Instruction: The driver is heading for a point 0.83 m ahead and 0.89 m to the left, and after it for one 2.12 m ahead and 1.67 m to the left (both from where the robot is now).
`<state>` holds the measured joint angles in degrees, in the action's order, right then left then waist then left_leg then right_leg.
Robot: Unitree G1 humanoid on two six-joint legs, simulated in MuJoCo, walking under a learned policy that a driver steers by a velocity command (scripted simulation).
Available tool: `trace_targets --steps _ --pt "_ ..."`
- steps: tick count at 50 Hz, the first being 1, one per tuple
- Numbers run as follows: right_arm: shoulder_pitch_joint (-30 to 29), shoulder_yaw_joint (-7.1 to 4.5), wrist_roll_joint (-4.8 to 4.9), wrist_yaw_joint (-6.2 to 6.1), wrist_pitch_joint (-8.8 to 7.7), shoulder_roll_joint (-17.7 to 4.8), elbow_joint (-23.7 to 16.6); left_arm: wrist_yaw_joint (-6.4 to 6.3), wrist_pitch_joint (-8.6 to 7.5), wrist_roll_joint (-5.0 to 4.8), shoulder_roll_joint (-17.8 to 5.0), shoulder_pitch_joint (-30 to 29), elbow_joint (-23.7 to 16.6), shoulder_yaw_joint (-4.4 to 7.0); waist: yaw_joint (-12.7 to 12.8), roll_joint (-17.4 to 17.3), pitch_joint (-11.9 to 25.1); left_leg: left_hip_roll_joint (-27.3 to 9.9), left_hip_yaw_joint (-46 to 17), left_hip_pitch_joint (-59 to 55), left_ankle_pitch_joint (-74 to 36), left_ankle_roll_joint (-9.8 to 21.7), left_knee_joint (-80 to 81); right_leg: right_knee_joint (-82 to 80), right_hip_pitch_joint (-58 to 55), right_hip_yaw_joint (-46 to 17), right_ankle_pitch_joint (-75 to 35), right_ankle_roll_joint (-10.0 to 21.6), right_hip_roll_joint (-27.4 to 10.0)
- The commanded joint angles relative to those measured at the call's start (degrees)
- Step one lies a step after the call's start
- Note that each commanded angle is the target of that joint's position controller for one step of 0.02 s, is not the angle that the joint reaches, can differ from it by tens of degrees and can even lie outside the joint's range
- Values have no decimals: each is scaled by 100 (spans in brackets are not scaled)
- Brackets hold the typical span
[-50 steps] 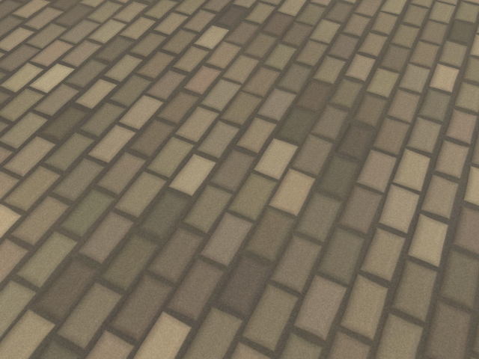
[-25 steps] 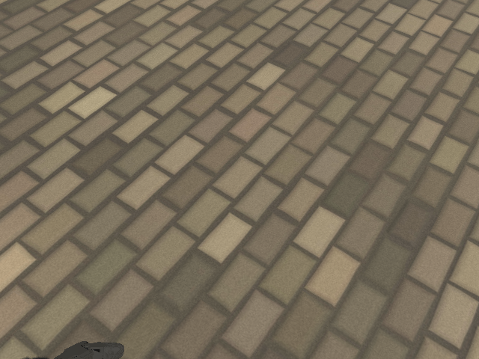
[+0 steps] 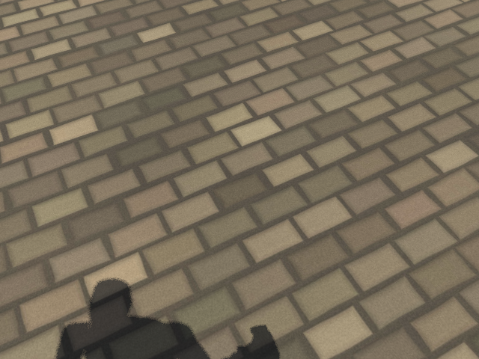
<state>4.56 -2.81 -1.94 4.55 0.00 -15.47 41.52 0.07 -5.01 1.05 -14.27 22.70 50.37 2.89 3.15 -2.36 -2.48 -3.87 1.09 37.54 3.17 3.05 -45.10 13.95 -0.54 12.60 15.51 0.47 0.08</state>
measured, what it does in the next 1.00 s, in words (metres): walks ahead, turning left: left foot, then right foot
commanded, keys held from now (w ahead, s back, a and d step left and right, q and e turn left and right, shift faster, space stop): w+q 1.00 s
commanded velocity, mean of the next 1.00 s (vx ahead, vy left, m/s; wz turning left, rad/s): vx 0.50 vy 0.00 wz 0.60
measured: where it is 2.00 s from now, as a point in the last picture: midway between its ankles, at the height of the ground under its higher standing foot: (98, 218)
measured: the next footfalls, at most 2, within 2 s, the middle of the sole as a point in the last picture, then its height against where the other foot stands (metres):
left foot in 0.12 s outside the picture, level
right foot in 0.68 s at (254, 316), level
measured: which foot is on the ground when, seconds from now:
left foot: up 0.00-0.10, down 0.12-0.68, up 0.70-1.00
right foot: down 0.00-0.12, up 0.14-0.66, down 0.68-1.00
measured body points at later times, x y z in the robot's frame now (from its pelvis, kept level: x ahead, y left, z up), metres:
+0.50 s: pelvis +0.26 +0.07 +0.00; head +0.29 +0.09 +0.45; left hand +0.37 +0.36 -0.10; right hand +0.34 -0.21 -0.11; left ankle +0.18 +0.10 -0.74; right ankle +0.46 -0.06 -0.68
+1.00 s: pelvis +0.53 +0.12 +0.00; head +0.56 +0.13 +0.45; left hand +0.39 +0.36 -0.12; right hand +0.82 +0.01 -0.10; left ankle +0.54 +0.29 -0.67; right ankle +0.55 +0.02 -0.74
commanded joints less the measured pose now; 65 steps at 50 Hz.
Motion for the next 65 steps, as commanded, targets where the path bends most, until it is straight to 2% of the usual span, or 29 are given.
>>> trace_targets --steps 1,4,6,7,8,9,10,12,14,16,21,28,31,33,34,35,36,38,40,41,45,55,57,59,60,61,62,63,65 --pt "-635 14 -27 52 -68 -195 -572 -50 -39 -4 -893 -21 -275 192 -41 722 -231 76 349 -306 124 145 634 -386 115 -338 -2482 633 -1549" --pt "-498 -43 -93 -14 -59 -315 -600 -99 99 13 -1105 143 -160 229 -153 831 -7 508 665 -879 1046 442 997 588 -397 -21 -4571 527 -1635" --pt "798 -178 -142 -116 -136 -516 -222 -115 210 -13 -1206 97 -183 227 -742 664 779 972 706 -2493 1102 755 1553 2582 -94 234 -5182 407 -1526" --pt "1803 -340 -194 -217 -161 -945 47 -103 216 14 -1064 94 -366 175 -1137 101 1472 247 -410 -4063 1631 1045 1790 4279 1102 261 -3492 215 -1392" --pt "1625 -487 -75 -299 -132 -1622 -61 37 179 4 -399 234 -840 35 -679 -1346 1880 -1465 -3435 -5747 1739 1780 2205 6182 3764 25 1634 -149 -316" --pt "1958 -487 64 -355 -78 -1549 -158 38 148 74 -893 -525 -977 131 -1103 -402 1979 -1599 -4264 -5716 1205 1852 2738 6665 4382 -1146 1544 -143 -168" --pt "1759 -447 93 -408 -67 -1383 5 61 96 -18 -821 -893 -1106 111 -954 -142 1191 -1409 -3209 -5186 393 1728 2730 6483 4654 -1318 860 -72 -465" --pt "1250 -319 146 -437 -134 -925 13 40 87 34 -733 -704 -970 70 -435 212 463 -852 -2217 -3791 -878 1369 2873 5527 3944 -1341 431 -85 -759" --pt "1004 -236 196 -420 -225 -719 -45 57 294 177 -718 -402 -886 73 -143 103 481 -533 -1829 -3144 -1263 1295 3050 5196 3337 -1356 423 -200 -789" --pt "1138 -259 198 -397 -302 -813 23 100 407 180 -619 -484 -942 60 -100 93 417 -373 -1709 -2881 -1166 1352 3225 4883 3357 -1283 211 -295 -729" --pt "1776 -292 186 -389 -329 -895 206 107 433 156 -589 -1626 -1299 49 -472 16 5 -253 -1909 -3072 -516 1212 3477 3718 4091 -1306 -873 -409 -649" --pt "2409 -315 126 -485 -330 -984 359 167 305 77 -582 -2737 -1734 -31 -863 -122 -68 -300 -2189 -3851 -1522 1051 2901 2410 4051 -1323 -1290 -264 -239" --pt "2108 -343 110 -543 -320 -1117 293 123 238 47 -726 -2301 -1689 0 -558 -258 -1 -327 -2337 -3638 -2024 755 2523 1813 2916 -1365 -930 -65 -38" --pt "1800 -347 142 -481 -360 -1187 248 -6 155 51 -983 -1045 -1325 121 64 -41 583 76 -2085 -3184 -2900 473 1169 1352 1032 -1240 -761 156 159" --pt "1804 -269 199 -419 -406 -914 153 -102 91 152 -1311 -192 -1235 210 414 385 1297 445 -1788 -2502 -1846 335 -276 1164 -337 -2092 -15 401 -727" --pt "2374 -139 366 -437 -405 -280 -28 -152 115 294 -1845 132 -1277 323 171 1689 2111 1325 -1067 -811 2123 112 -2072 776 -1888 -4585 626 967 -2455" --pt "2429 -163 151 -479 -353 -729 25 -121 196 162 -1619 -194 -1290 314 -55 1605 1980 1045 -949 -166 2674 147 -2765 297 -1397 -5823 1186 1194 -2627" --pt "1765 -188 50 -408 -259 -799 108 -73 205 96 -752 -852 -1316 108 -189 398 545 501 -792 -204 1772 109 -2637 90 122 -4040 823 999 -2061" --pt "1587 -175 -5 -288 -146 -642 85 -76 150 75 -605 -832 -1136 51 -307 694 161 257 -674 -494 1563 64 -2246 -176 785 -2770 -268 711 -1522" --pt "1689 -159 -5 -238 -84 -585 91 -55 88 55 -682 -763 -1071 71 -370 944 218 255 -601 -591 1520 31 -2243 -184 855 -2527 -783 764 -1557" --pt "1021 -108 -27 -126 -7 -466 -161 16 -73 -19 -721 -491 -856 113 -331 776 118 107 -524 20 1041 -30 -1964 -402 644 -1733 -1860 882 -1611" --pt "-658 50 -42 62 -53 -266 -753 -44 31 -12 -979 60 -433 181 -26 738 -244 158 375 -376 249 179 676 -264 74 -273 -2711 584 -1561" --pt "-571 10 -87 11 -44 -342 -758 -81 117 -2 -1126 152 -345 203 -114 796 -103 451 591 -772 849 382 925 360 -266 -50 -4223 511 -1614" --pt "337 -101 -122 -80 -93 -514 -508 -110 222 -8 -1284 161 -318 219 -530 791 504 924 697 -1904 1264 667 1245 1951 -292 147 -5482 462 -1595" --pt "1356 -220 -165 -164 -135 -716 -167 -108 252 -5 -1266 87 -400 197 -987 493 1082 953 437 -3287 1134 870 1608 3359 417 264 -4749 307 -1462" --pt "1841 -410 -185 -265 -116 -1368 -134 -30 227 -76 -771 269 -765 67 -998 -610 1837 -647 -1922 -5230 2230 1440 1831 5361 2537 268 -1618 4 -1014" --pt "1777 -492 44 -317 -68 -1723 -293 24 200 11 -797 -105 -1125 87 -891 -1008 2201 -1681 -4575 -5750 1500 1985 2713 6710 3999 -589 1704 -227 3" --pt "1860 -467 115 -376 -36 -1555 -171 34 190 49 -999 -805 -1250 127 -1062 -192 1540 -1423 -3711 -5467 694 1833 2754 6729 4562 -1297 1173 -163 -314" --pt "1389 -329 144 -441 -96 -1037 -45 34 120 -4 -794 -682 -1138 45 -506 188 485 -921 -2399 -3971 -673 1424 2825 5674 4060 -1322 510 -101 -723"
Velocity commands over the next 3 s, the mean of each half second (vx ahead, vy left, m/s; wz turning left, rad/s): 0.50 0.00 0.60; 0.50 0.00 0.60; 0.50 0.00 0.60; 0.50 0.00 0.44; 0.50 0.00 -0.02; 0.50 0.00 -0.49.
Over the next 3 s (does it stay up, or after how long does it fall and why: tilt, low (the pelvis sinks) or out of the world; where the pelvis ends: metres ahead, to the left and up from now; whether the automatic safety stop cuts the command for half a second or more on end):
stays up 1.15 1.01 0.00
